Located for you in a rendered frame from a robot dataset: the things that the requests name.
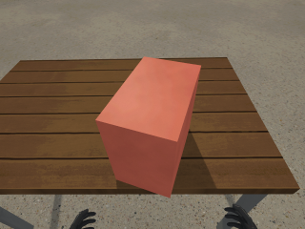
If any table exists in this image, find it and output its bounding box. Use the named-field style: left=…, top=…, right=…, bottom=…
left=0, top=57, right=300, bottom=229

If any carton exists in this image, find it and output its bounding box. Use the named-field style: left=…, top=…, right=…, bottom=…
left=95, top=56, right=201, bottom=198

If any robot left hand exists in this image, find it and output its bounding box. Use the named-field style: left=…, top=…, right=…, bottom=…
left=70, top=208, right=96, bottom=229

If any robot right hand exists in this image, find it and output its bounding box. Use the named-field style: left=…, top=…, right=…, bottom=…
left=224, top=203, right=257, bottom=229

